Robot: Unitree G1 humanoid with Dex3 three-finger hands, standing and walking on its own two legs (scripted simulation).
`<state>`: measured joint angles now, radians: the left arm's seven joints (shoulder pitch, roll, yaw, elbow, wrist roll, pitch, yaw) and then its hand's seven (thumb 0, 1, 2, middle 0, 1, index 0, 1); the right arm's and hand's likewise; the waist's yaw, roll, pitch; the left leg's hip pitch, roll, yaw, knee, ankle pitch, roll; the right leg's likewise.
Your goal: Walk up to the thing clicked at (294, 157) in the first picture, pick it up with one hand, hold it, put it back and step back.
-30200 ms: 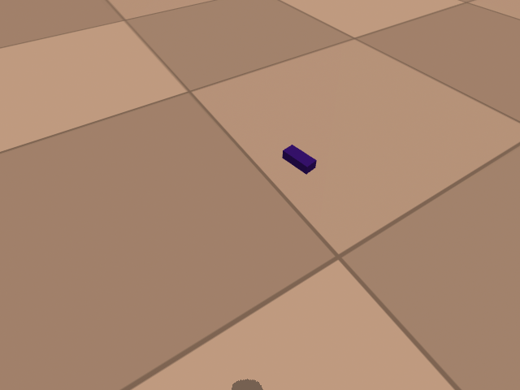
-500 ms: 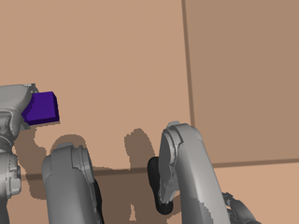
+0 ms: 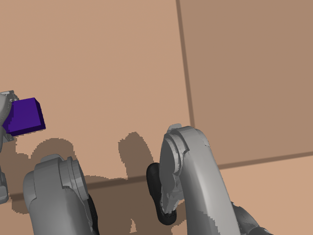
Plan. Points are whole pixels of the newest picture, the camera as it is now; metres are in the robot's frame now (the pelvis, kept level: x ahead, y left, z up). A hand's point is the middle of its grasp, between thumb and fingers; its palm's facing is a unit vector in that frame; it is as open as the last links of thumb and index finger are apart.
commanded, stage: rest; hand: left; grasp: from above
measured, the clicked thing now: (0, 122) +0.42 +0.31 -0.24
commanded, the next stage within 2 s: open in 0.70 s
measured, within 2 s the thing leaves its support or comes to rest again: rests again in 0.44 s
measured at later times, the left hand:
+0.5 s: hand (6, 121) +0.42 +0.30 -0.24, palm faces -0.47 -0.11 -0.87, open 10.7 cm
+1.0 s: hand (5, 123) +0.42 +0.30 -0.25, palm faces -0.49 -0.10 -0.87, open 10.8 cm
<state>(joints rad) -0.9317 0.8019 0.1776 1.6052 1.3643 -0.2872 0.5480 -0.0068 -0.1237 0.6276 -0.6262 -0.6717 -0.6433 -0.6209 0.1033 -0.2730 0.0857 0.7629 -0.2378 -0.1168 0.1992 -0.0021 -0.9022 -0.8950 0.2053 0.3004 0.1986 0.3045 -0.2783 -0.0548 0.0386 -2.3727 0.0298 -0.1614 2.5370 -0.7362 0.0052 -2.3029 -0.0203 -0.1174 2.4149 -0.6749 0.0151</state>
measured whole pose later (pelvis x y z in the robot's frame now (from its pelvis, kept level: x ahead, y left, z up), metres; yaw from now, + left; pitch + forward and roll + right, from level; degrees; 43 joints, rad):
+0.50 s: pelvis +0.00 +0.00 -0.01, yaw -2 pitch +29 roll -11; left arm -0.94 0.88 0.19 1.69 1.39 -0.29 0.64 -0.01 -0.12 0.62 -0.62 -0.68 -0.64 -0.62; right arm 0.08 -0.29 0.15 0.76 -0.29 -0.18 0.25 0.00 -0.90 -0.90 0.20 0.30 0.20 0.30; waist -0.32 -0.09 0.08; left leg -2.38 0.03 -0.20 2.60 -0.75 0.01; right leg -2.30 -0.01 -0.14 2.44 -0.67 0.03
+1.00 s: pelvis +0.00 +0.01 -0.01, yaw -3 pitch +28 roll -13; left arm -0.96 0.93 0.14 1.76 1.38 -0.30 0.65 -0.01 -0.09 0.66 -0.54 -0.73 -0.54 -0.69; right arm 0.07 -0.30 0.21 0.75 -0.32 -0.21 0.27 0.00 -0.90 -0.90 0.20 0.30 0.20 0.30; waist -0.34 -0.11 0.11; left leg -2.36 0.03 -0.22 2.60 -0.75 0.01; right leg -2.26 0.00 -0.16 2.42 -0.66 0.04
